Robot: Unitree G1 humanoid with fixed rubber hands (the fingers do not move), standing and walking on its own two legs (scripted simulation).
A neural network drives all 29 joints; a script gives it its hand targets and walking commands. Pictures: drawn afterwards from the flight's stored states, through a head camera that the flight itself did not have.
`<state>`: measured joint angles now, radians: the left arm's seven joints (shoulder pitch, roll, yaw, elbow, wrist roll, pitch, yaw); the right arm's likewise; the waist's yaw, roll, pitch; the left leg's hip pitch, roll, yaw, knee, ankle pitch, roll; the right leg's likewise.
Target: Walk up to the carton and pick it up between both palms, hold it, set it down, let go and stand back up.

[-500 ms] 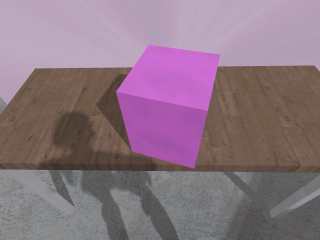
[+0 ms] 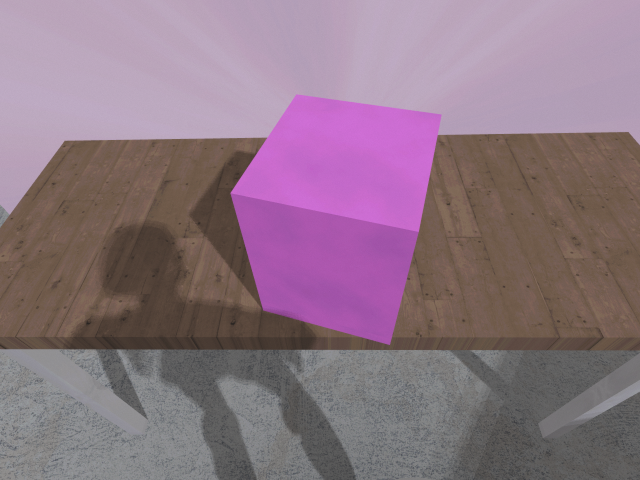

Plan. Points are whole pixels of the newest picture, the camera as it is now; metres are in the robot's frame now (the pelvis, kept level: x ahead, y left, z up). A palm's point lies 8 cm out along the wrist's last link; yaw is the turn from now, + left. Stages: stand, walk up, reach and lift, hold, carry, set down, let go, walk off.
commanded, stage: stand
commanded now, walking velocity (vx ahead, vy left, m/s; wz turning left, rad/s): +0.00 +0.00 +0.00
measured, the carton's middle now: (343, 221) +0.42 -0.02 +0.07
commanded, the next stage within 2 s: none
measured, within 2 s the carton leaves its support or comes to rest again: neither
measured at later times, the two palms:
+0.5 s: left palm out of the picture +0.06 +0.25 -0.12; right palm out of the picture +0.04 -0.25 -0.12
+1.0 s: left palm out of the picture +0.07 +0.26 -0.12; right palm out of the picture +0.04 -0.25 -0.12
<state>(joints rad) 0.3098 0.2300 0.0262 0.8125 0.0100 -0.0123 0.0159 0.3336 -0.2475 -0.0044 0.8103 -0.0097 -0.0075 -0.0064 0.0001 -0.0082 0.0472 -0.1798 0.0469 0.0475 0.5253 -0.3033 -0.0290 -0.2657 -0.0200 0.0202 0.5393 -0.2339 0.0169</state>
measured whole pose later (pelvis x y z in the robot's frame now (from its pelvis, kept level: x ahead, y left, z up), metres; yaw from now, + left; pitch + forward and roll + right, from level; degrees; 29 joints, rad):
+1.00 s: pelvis +0.01 +0.01 +0.00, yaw -2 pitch -2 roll +0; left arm 0.28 0.23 0.01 0.89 0.01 0.00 0.03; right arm 0.33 -0.25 0.00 0.87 0.00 0.00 -0.02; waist 0.00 -0.01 0.06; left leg -0.14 0.04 0.08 0.49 -0.31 -0.02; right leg -0.24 -0.02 0.05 0.51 -0.23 0.03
